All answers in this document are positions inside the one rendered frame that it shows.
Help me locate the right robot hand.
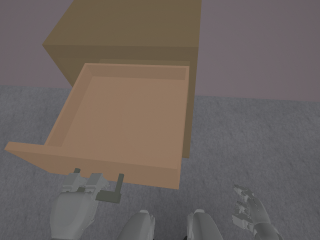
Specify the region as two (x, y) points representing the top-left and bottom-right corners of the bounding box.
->
(232, 184), (271, 232)

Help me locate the handle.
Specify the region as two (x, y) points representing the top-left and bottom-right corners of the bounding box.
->
(66, 168), (124, 204)

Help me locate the left robot hand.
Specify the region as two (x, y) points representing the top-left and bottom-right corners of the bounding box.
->
(50, 172), (110, 240)

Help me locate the left robot thigh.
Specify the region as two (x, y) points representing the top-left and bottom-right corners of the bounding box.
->
(116, 212), (155, 240)

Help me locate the robot right forearm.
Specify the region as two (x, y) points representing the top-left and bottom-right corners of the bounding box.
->
(253, 222), (284, 240)

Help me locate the left robot shin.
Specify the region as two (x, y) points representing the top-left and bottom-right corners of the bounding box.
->
(140, 209), (149, 214)

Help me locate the drawer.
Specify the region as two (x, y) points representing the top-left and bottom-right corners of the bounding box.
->
(4, 63), (190, 190)

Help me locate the cabinet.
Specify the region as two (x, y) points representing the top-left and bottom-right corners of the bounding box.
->
(42, 0), (202, 159)

